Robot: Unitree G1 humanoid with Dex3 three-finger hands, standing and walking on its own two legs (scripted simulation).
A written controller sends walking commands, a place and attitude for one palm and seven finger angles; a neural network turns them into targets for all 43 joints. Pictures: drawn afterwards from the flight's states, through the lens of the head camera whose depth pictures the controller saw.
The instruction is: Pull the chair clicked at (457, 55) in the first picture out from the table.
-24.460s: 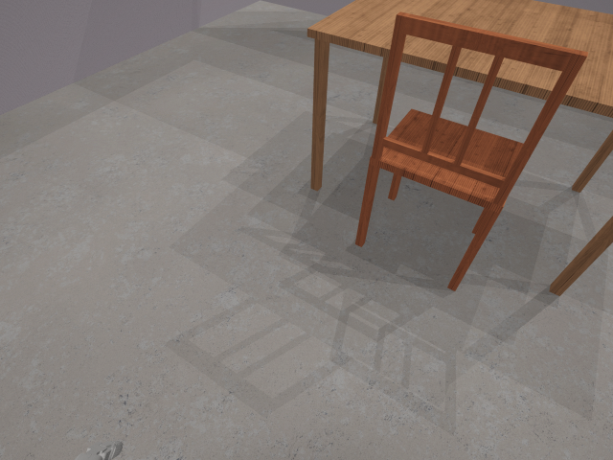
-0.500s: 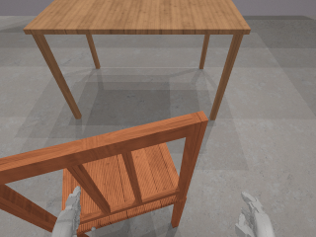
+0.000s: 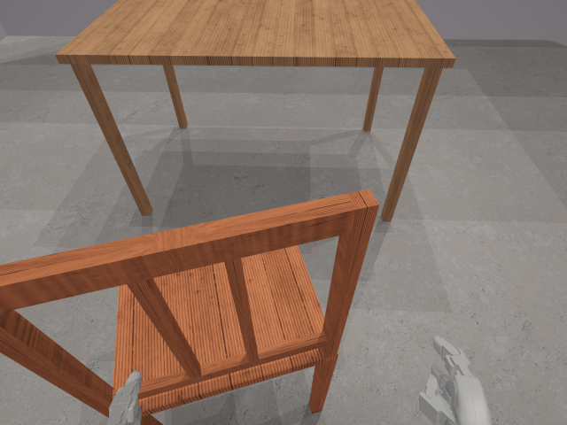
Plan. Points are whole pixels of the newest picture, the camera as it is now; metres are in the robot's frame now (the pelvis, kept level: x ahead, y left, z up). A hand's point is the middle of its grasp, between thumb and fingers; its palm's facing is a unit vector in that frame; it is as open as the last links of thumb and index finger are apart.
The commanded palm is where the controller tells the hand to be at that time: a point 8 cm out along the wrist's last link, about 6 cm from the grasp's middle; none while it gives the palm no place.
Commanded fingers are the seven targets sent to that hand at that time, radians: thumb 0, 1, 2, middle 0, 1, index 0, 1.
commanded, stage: draw the hand back to the body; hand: left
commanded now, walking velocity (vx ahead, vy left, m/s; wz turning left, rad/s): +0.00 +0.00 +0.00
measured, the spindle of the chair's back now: (172, 334) +0.25 +0.18 +0.00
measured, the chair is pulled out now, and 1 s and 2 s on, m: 0.65 0.64 0.64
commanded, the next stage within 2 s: step back with the hand held close in 1.54 s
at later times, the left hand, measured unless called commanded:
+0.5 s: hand (110, 399) +0.14 +0.19 +0.10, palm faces +0.05 -0.99 -0.15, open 17.3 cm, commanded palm +0.10 +0.25 +0.12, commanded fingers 0.00 -0.26 0.34 -0.04 -0.06 -0.04 -0.06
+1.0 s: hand (62, 365) +0.17 +0.24 +0.12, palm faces +0.27 -0.86 -0.43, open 11.3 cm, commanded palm +0.15 +0.29 +0.21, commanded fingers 0.00 0.65 0.78 -0.17 -0.25 -0.17 -0.25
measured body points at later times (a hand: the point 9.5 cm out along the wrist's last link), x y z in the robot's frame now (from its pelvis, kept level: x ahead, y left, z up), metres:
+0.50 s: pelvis -0.01 +0.00 +0.00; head -0.01 -0.01 +0.45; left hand +0.14 +0.24 +0.11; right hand +0.18 -0.23 -0.06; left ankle +0.01 +0.14 -0.68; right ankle +0.02 -0.12 -0.68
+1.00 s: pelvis +0.02 +0.00 +0.06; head +0.01 -0.01 +0.51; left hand +0.15 +0.28 +0.14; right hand +0.23 -0.20 -0.01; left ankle +0.01 +0.14 -0.68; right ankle +0.02 -0.12 -0.68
